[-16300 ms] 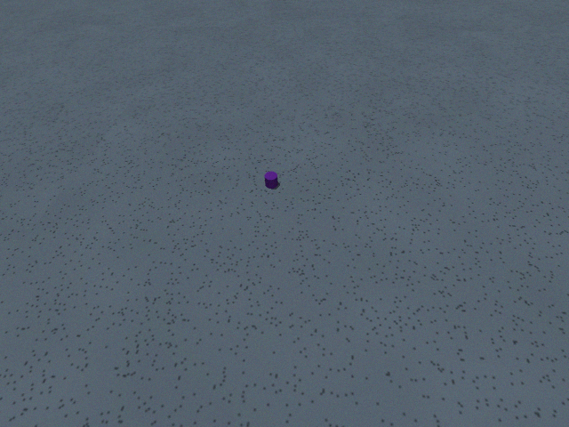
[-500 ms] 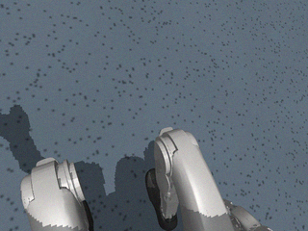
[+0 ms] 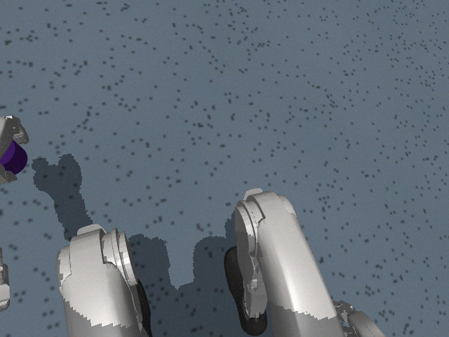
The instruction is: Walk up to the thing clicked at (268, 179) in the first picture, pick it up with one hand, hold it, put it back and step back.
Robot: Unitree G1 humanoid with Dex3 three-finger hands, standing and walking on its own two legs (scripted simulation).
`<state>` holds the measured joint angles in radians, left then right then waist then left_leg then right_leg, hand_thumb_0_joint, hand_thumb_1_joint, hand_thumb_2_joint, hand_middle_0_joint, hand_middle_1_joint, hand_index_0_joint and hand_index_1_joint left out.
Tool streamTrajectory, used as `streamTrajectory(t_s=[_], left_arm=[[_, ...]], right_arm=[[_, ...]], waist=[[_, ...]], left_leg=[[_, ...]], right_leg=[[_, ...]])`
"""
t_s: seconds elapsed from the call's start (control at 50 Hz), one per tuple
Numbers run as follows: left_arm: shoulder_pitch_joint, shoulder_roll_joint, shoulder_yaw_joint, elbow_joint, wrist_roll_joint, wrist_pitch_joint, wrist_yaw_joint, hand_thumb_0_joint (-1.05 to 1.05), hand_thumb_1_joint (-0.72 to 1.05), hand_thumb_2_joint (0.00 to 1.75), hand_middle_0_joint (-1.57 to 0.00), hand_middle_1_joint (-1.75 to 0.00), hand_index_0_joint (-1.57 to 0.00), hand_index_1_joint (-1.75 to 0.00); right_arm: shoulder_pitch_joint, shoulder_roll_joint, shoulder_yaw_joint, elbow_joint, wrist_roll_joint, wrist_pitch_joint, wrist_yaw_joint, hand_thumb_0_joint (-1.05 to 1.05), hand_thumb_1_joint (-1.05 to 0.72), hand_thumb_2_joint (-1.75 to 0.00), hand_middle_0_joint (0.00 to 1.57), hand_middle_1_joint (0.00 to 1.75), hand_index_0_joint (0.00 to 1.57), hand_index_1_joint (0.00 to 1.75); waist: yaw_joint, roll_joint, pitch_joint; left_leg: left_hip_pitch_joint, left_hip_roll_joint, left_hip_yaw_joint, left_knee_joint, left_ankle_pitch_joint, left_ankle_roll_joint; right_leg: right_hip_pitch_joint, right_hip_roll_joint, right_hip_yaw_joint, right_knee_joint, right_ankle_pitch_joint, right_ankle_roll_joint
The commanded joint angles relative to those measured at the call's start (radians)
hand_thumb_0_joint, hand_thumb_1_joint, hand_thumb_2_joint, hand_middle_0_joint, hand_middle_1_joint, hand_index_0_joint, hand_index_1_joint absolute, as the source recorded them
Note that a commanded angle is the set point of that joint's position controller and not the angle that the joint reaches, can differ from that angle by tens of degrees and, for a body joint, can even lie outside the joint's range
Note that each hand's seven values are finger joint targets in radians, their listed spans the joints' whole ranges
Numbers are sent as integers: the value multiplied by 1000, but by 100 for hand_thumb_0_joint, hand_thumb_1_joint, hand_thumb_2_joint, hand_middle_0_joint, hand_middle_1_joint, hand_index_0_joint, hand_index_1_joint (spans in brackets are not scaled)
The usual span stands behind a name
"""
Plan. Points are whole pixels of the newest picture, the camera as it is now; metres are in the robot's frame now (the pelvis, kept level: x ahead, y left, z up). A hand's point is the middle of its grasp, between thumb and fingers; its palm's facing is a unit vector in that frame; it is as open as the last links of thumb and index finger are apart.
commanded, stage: lift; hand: left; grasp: from above
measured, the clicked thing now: out of the picture +0.47 +0.33 -0.16
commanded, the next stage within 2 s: hold in 1.64 s
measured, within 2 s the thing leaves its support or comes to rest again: neither
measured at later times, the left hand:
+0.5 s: hand out of the picture +0.41 +0.32 -0.03, palm faces -0.44 -0.09 -0.89, open 8.4 cm
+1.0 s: hand out of the picture +0.34 +0.29 +0.18, palm faces -0.41 -0.13 -0.90, open 8.4 cm
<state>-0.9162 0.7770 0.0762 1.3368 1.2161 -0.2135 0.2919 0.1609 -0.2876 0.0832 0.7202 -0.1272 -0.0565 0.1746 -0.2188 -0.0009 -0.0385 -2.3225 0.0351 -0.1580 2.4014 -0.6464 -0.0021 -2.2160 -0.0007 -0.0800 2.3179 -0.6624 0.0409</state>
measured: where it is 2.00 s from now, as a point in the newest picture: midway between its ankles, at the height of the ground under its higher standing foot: (196, 323)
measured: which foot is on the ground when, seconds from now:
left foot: down 0.00-1.00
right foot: down 0.00-1.00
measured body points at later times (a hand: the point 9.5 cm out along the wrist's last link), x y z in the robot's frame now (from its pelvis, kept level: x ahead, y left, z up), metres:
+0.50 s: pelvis +0.00 +0.00 +0.08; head +0.19 +0.05 +0.48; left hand +0.42 +0.32 +0.02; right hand +0.11 -0.27 -0.04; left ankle +0.08 +0.13 -0.30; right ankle +0.11 -0.13 -0.30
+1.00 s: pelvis +0.01 +0.00 +0.25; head +0.12 +0.03 +0.69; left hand +0.36 +0.30 +0.23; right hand +0.17 -0.24 +0.13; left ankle +0.08 +0.13 -0.30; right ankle +0.11 -0.13 -0.30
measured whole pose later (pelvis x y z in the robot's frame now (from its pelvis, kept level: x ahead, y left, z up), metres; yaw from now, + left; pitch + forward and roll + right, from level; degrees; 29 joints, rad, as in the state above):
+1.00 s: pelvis +0.01 +0.00 +0.25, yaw +6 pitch +23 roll -3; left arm -0.37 0.52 -0.09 0.64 0.98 0.00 0.04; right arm 0.17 -0.24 -0.01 0.67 0.03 0.01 -0.02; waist -0.07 0.05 -0.17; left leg -1.43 0.05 -0.04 1.57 -0.55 0.00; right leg -1.38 -0.02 -0.03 1.53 -0.56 0.03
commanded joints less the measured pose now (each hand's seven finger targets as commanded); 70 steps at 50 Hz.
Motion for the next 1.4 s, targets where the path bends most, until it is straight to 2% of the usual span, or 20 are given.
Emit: streamTrajectory(t_s=[0.0,0.18,0.24,0.3,0.44,0.56,0.64,0.7,0.72,0.78,0.8,0.82,0.84,0.9,0.94,1.02,1.04,1.14,1.24,1.38], left_arm=[[-301,270,54,-211,-29,13,23,0,65,62,-102,-68,-105,-65],[-208,217,39,-339,-85,54,-85,0,61,72,-100,-68,-101,-67],[-171,211,46,-416,-97,51,-107,0,59,73,-97,-70,-99,-68],[-114,184,38,-432,-120,51,-127,0,59,72,-96,-72,-98,-69],[-35,143,12,-590,-168,70,-160,0,57,74,-94,-74,-97,-72],[44,114,16,-718,-189,103,-175,0,56,70,-91,-76,-94,-73],[97,73,-6,-784,-213,136,-182,0,57,70,-91,-78,-94,-74],[138,86,8,-845,-226,158,-186,0,55,71,-90,-77,-93,-74],[155,37,-31,-835,-221,169,-193,0,57,71,-91,-78,-94,-75],[219,38,-15,-879,-234,187,-199,0,57,71,-89,-80,-93,-75],[241,-9,-54,-877,-230,193,-205,0,55,70,-89,-78,-93,-75],[236,2,-49,-895,-229,197,-206,0,56,69,-89,-79,-93,-75],[253,21,-30,-893,-231,202,-205,0,56,71,-90,-79,-93,-75],[266,-7,-47,-878,-237,209,-207,0,57,73,-90,-80,-94,-76],[248,-55,-88,-870,-239,208,-209,0,59,70,-91,-79,-95,-75],[328,-80,-107,-806,-232,211,-208,0,58,69,-89,-80,-93,-76],[327,-70,-92,-812,-236,208,-206,0,57,69,-89,-80,-93,-75],[339,-132,-128,-765,-229,198,-185,0,58,65,-89,-79,-93,-74],[280,-132,-137,-734,-203,201,-141,0,58,69,-89,-81,-94,-76],[298,-153,-149,-669,-210,233,-110,0,55,73,-88,-80,-92,-77]], right_arm=[[185,-250,-97,-22,11,0,-25,0,-94,-91,20,30,20,30],[208,-230,-143,-38,50,32,-41,0,-92,-91,20,30,20,30],[202,-230,-154,-54,63,41,-51,0,-92,-91,20,30,20,30],[197,-222,-159,-67,75,46,-59,0,-92,-90,20,30,20,30],[170,-202,-171,-107,96,53,-85,0,-92,-91,20,30,20,30],[133,-191,-184,-132,119,60,-116,0,-91,-90,20,30,20,30],[118,-174,-182,-141,128,61,-136,0,-91,-90,20,30,20,30],[97,-167,-179,-148,136,63,-153,0,-91,-90,20,30,20,30],[96,-158,-177,-146,136,63,-159,0,-91,-90,20,30,20,30],[83,-154,-176,-146,146,61,-176,0,-91,-90,20,30,20,30],[84,-144,-173,-144,148,60,-182,0,-91,-90,20,30,20,30],[84,-141,-171,-142,150,59,-187,0,-91,-90,20,30,20,30],[77,-141,-171,-141,153,58,-194,0,-91,-90,20,30,20,30],[57,-129,-161,-136,159,47,-211,0,-91,-90,20,30,20,30],[59,-124,-157,-131,161,34,-221,0,-91,-90,20,30,20,30],[59,-112,-150,-127,168,14,-236,0,-91,-90,20,30,20,30],[64,-110,-152,-121,170,8,-239,0,-91,-90,20,30,20,30],[74,-103,-156,-112,170,-10,-244,0,-91,-90,20,30,20,30],[97,-101,-156,-93,167,-16,-245,0,-90,-90,20,30,20,30],[105,-105,-164,-77,165,-11,-240,0,-90,-90,20,30,20,30]], waist=[[22,329,-719],[45,288,-739],[67,283,-770],[68,234,-713],[92,195,-742],[111,205,-734],[111,175,-737],[126,171,-721],[121,164,-711],[137,157,-714],[129,158,-690],[132,143,-683],[135,132,-658],[135,123,-551],[121,122,-518],[136,85,-454],[141,84,-457],[148,80,-426],[143,79,-401],[155,43,-371]], left_leg=[[569,-25,101,-292,116,21],[616,-28,114,-374,117,30],[660,-26,97,-422,106,28],[651,-26,93,-461,69,32],[732,-25,112,-542,66,37],[838,-20,78,-685,13,32],[927,-21,96,-745,65,31],[994,-19,101,-822,59,31],[1025,-17,104,-842,71,30],[1109,-16,100,-920,89,27],[1137,-17,104,-943,105,25],[1163,-18,110,-962,114,26],[1178,-17,107,-993,99,26],[1218,-12,90,-1097,21,24],[1272,-9,80,-1152,9,22],[1339,-19,103,-1228,72,19],[1364,-18,107,-1243,96,17],[1483,-18,108,-1345,154,9],[1568,-29,131,-1419,222,9],[1696,-31,145,-1524,333,8]], right_leg=[[306,41,-75,-256,173,-79],[377,32,-45,-336,175,-77],[391,30,-48,-351,166,-78],[411,30,-39,-398,134,-75],[516,33,-11,-523,119,-71],[594,31,-9,-591,98,-67],[693,30,6,-685,134,-64],[778,28,17,-759,126,-60],[800,31,19,-780,141,-61],[886,28,23,-843,156,-59],[903,29,24,-867,171,-60],[937,29,29,-902,176,-60],[964,29,33,-931,162,-59],[1009,32,40,-1003,104,-57],[1043,34,43,-1046,104,-57],[1151,34,57,-1156,129,-61],[1186,33,64,-1178,144,-61],[1280,35,68,-1273,195,-62],[1390,39,73,-1367,249,-59],[1531,37,80,-1482,351,-52]])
